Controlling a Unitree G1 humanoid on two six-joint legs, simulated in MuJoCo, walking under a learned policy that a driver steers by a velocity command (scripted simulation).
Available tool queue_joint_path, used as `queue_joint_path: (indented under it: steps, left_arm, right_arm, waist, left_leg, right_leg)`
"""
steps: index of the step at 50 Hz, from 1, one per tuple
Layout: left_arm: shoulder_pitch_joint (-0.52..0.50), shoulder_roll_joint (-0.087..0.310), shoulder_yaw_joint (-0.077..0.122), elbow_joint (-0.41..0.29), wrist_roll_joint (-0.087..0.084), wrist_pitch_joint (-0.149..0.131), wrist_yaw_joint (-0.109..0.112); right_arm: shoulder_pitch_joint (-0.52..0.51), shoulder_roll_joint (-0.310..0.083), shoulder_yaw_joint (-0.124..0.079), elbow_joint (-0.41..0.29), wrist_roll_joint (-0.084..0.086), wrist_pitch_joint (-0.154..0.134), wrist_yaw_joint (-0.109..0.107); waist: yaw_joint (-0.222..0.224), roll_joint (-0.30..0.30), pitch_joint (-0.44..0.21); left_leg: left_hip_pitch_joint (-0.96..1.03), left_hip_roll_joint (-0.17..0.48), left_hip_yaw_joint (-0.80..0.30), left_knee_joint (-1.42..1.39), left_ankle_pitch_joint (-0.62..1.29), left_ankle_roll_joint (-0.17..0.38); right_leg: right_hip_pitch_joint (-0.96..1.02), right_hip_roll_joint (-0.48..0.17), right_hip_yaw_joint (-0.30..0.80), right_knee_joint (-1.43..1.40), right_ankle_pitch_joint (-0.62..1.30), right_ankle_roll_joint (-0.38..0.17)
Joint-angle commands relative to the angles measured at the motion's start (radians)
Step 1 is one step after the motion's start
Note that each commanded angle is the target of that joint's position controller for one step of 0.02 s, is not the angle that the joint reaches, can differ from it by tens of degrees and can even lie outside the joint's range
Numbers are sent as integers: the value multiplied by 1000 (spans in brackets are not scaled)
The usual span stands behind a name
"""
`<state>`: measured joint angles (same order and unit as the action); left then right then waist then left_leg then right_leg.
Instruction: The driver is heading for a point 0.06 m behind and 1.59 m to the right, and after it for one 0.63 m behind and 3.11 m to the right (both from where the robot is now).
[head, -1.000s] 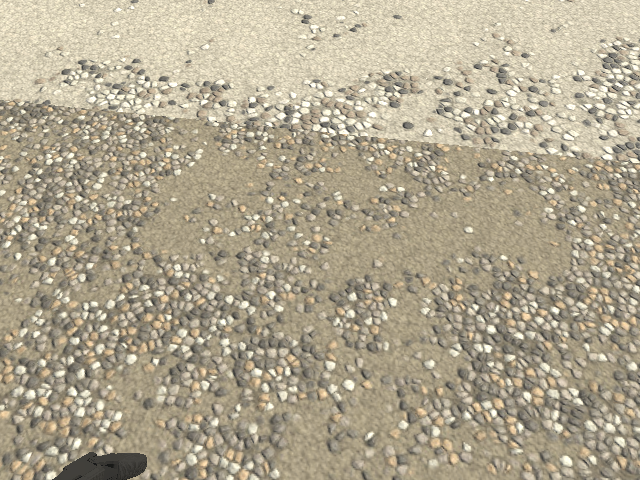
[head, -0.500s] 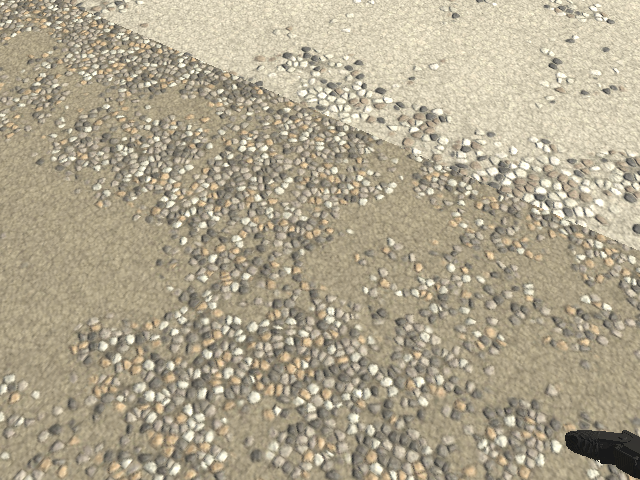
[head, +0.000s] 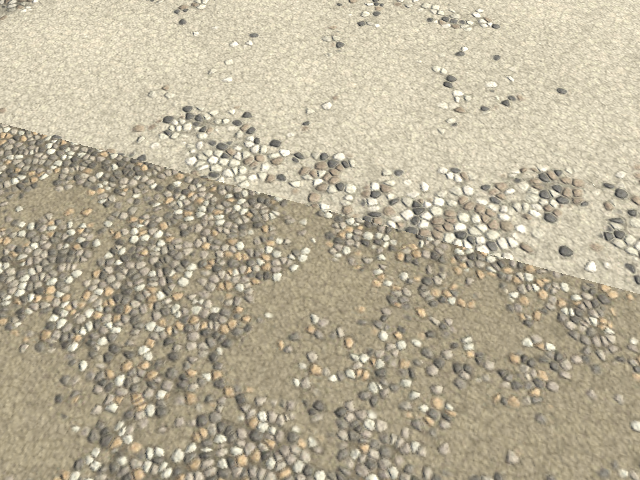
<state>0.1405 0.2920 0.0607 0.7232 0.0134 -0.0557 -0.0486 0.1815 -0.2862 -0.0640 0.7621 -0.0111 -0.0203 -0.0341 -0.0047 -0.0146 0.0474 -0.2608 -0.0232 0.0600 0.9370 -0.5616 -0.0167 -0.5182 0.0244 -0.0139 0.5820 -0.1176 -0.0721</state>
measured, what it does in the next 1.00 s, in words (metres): steps on the spot, turning right: left foot, then right foot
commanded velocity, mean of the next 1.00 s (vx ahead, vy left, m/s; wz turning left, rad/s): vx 0.05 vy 0.00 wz -0.57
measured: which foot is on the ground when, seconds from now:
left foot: up 0.00-0.36, down 0.38-0.82, up 0.84-1.00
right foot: down 0.00-0.40, up 0.42-0.78, down 0.80-1.00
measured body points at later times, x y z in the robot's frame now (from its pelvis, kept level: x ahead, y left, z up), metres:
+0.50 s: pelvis +0.07 +0.05 +0.02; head +0.11 +0.06 +0.47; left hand +0.32 +0.27 -0.08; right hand +0.11 -0.26 -0.07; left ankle +0.13 +0.16 -0.72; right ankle +0.06 -0.07 -0.66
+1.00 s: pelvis +0.07 +0.00 +0.03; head +0.08 -0.03 +0.47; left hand +0.34 +0.17 -0.06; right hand +0.03 -0.32 -0.08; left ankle +0.18 +0.13 -0.65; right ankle +0.01 -0.07 -0.72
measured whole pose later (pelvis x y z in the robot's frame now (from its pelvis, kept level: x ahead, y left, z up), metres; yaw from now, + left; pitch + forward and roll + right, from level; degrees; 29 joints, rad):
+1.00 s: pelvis +0.07 +0.00 +0.03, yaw -36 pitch +3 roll +2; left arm 0.28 0.28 0.07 0.62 -0.01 0.01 0.01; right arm 0.16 -0.33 -0.10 0.72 0.00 -0.03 0.00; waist 0.01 0.03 0.01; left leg -0.54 0.03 -0.02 0.98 -0.31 -0.04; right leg -0.24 0.03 0.08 0.43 -0.23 -0.06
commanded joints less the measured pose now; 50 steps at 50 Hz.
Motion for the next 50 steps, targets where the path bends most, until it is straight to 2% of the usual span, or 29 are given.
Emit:
queue_joint_path:
  steps: [1,2,3,4,6,10,15,18,19,20,21,22,23,24,25,27,29,32,37,39,40,41,42,43,44,45,46,47,50]
  left_arm:
    - [109,184,53,-86,-10,9,18]
    - [66,149,43,-90,-27,21,25]
    - [31,132,37,-99,-31,33,34]
    - [14,135,37,-109,-18,41,40]
    - [3,154,46,-124,-3,50,50]
    - [14,179,60,-138,-16,64,75]
    - [10,175,63,-157,-16,88,78]
    - [-8,166,61,-169,-28,100,78]
    - [4,148,56,-170,-32,104,80]
    - [39,96,42,-174,-27,104,78]
    - [16,105,47,-216,-34,91,73]
    - [43,185,72,-192,-15,80,69]
    - [70,204,84,-161,-25,84,66]
    - [96,181,82,-134,-27,96,70]
    - [99,159,76,-130,-26,106,72]
    - [64,116,61,-148,-35,114,67]
    - [-3,96,51,-181,-42,112,64]
    - [-34,76,39,-207,-35,110,51]
    - [-8,99,48,-214,-37,119,32]
    - [56,94,56,-193,-36,121,27]
    - [95,117,68,-180,-33,120,35]
    - [133,216,95,-188,-34,114,49]
    - [153,297,105,-200,-9,100,50]
    - [200,238,93,-188,0,74,42]
    - [185,204,77,-169,-10,56,42]
    - [147,176,69,-167,-27,49,48]
    - [113,157,57,-171,-35,48,53]
    - [96,151,50,-177,-29,47,60]
    - [109,154,49,-174,-15,34,72]
  right_arm:
    - [52,-125,-19,-83,25,-11,18]
    - [20,-120,-20,-78,17,0,9]
    - [0,-128,-26,-83,5,14,-3]
    - [3,-124,-28,-88,3,25,-5]
    - [30,-91,-21,-82,2,28,-11]
    - [9,-79,-15,-78,2,22,-17]
    - [-22,-89,-20,-89,12,2,-3]
    - [31,-92,-29,-75,19,-17,12]
    - [61,-117,-39,-67,14,-20,14]
    - [80,-192,-56,-75,-7,-16,9]
    - [50,-252,-70,-71,-41,-5,9]
    - [-2,-193,-56,-109,-46,-9,7]
    - [-49,-144,-43,-124,-32,-8,0]
    - [-77,-122,-37,-133,-15,-6,-3]
    - [-80,-111,-33,-134,0,-4,-7]
    - [-54,-112,-30,-130,-2,7,-14]
    - [-8,-128,-37,-121,-8,18,-21]
    - [3,-167,-53,-118,-4,28,-19]
    - [-20,-199,-68,-112,21,26,4]
    - [-42,-193,-68,-105,42,24,6]
    - [6,-160,-60,-82,41,19,10]
    - [25,-106,-46,-92,4,16,15]
    - [-60,-74,-27,-162,-26,11,9]
    - [-116,-125,-43,-166,-7,3,9]
    - [-123,-144,-51,-165,16,-3,17]
    - [-118,-152,-59,-149,20,-8,20]
    - [-120,-164,-64,-144,14,-12,20]
    - [-115,-155,-63,-141,8,-20,24]
    - [-114,-121,-52,-123,10,-51,37]
  waist:
    - [50,-80,-350]
    - [32,4,-249]
    - [14,-3,-184]
    - [-9,-45,-159]
    - [-19,-95,-158]
    - [2,-103,-205]
    - [26,-146,-182]
    - [-8,-157,-173]
    - [-19,-135,-170]
    - [1,30,-183]
    - [31,342,-111]
    - [26,260,-114]
    - [42,180,-112]
    - [50,138,-103]
    - [38,137,-93]
    - [16,150,-79]
    - [-26,181,-86]
    - [-47,204,-118]
    - [-35,224,-123]
    - [11,201,-127]
    - [20,139,-139]
    - [9,-95,-159]
    - [34,-318,-172]
    - [101,-193,-219]
    - [75,-160,-167]
    - [56,-116,-116]
    - [43,-132,-70]
    - [30,-147,-54]
    - [27,-125,-61]
  left_leg:
    - [-407,-11,-176,446,-27,-11]
    - [-415,26,-161,374,35,-13]
    - [-382,49,-160,292,82,-17]
    - [-315,48,-152,234,116,-18]
    - [-263,25,-132,118,146,-34]
    - [-232,15,-152,-41,225,-63]
    - [-178,-4,-159,-206,236,-55]
    - [-58,-15,-135,-437,315,-20]
    - [32,31,-155,-536,374,4]
    - [135,241,-331,-604,388,81]
    - [86,398,-573,-669,537,237]
    - [63,432,-570,-652,598,284]
    - [59,376,-454,-622,627,244]
    - [72,311,-358,-599,628,199]
    - [94,292,-310,-589,650,190]
    - [105,257,-218,-596,692,196]
    - [185,269,-195,-595,703,213]
    - [211,304,-161,-585,720,226]
    - [170,341,-116,-552,733,214]
    - [132,324,-70,-471,697,162]
    - [57,289,-17,-383,606,100]
    - [-169,195,82,-131,311,1]
    - [-450,48,37,86,-113,-58]
    - [-485,58,-101,219,-105,-48]
    - [-516,81,-127,222,-7,-21]
    - [-525,100,-128,182,85,-8]
    - [-528,102,-128,134,156,-9]
    - [-490,93,-122,107,221,-13]
    - [-420,58,-105,-46,353,-25]
  right_leg:
    - [597,-329,510,-182,429,-274]
    - [472,-283,443,-218,263,-221]
    - [345,-254,410,-251,148,-194]
    - [252,-215,388,-278,81,-177]
    - [199,-177,353,-289,95,-169]
    - [218,-162,372,-266,8,-155]
    - [223,-149,460,-251,-127,-130]
    - [224,-123,493,-195,-78,-98]
    - [178,-86,471,-150,-114,-62]
    - [65,-2,362,35,-315,-4]
    - [-117,140,145,249,-486,51]
    - [-121,69,176,467,-475,86]
    - [-116,60,168,550,-412,101]
    - [-120,51,149,601,-362,122]
    - [-150,43,141,653,-318,140]
    - [-153,26,89,634,-271,164]
    - [-173,0,62,527,-253,179]
    - [-81,-38,29,367,-282,178]
    - [99,-32,-45,122,-257,123]
    - [227,-6,-75,-88,-109,71]
    - [353,2,-41,-187,10,37]
    - [544,-181,224,-214,334,-34]
    - [588,-398,548,-213,402,-251]
    - [574,-393,567,-267,127,-302]
    - [543,-337,513,-301,-164,-246]
    - [495,-290,479,-332,-376,-194]
    - [455,-269,468,-360,-430,-174]
    - [411,-239,446,-380,-422,-163]
    - [394,-199,389,-388,-302,-152]
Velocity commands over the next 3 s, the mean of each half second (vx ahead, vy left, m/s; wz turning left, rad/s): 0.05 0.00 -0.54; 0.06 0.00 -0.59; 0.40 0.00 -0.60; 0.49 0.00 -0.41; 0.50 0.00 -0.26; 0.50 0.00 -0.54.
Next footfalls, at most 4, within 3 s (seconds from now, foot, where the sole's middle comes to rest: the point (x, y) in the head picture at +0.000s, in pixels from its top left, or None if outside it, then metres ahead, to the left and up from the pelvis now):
0.38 left None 0.16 0.15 -0.76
0.80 right None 0.05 -0.09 -0.76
1.24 left None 0.31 0.00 -0.76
1.72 right None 0.27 -0.41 -0.76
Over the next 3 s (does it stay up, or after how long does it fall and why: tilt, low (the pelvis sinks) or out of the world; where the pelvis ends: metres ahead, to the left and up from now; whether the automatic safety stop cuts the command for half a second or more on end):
stays up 0.51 -0.88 0.02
